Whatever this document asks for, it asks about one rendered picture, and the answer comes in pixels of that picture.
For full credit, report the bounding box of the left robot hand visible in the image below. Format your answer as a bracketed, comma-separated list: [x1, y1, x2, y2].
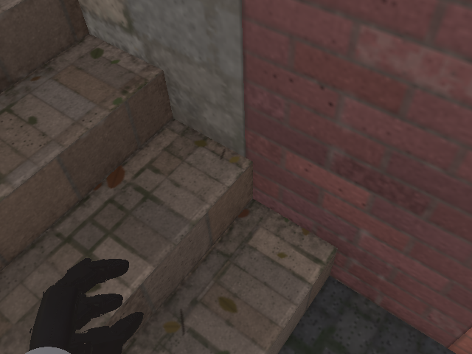
[29, 258, 144, 354]

